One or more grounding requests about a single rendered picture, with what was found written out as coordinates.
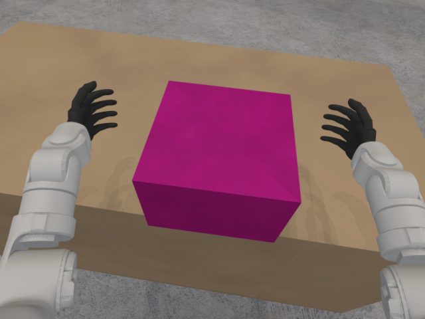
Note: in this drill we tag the carton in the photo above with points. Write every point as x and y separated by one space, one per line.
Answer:
220 161

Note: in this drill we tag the left robot forearm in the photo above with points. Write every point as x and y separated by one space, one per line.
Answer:
46 214

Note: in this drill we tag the left robot hand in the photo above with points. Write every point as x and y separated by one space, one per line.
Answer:
83 108

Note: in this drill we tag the right robot hand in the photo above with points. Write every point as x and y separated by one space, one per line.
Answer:
360 127

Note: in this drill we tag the right robot forearm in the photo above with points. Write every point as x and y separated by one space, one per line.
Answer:
395 201

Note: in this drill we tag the pedestal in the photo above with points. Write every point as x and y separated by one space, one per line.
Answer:
326 257

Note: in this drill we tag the right robot upper arm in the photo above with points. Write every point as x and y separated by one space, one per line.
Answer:
403 291

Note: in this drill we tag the left robot upper arm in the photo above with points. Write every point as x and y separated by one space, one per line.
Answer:
37 284

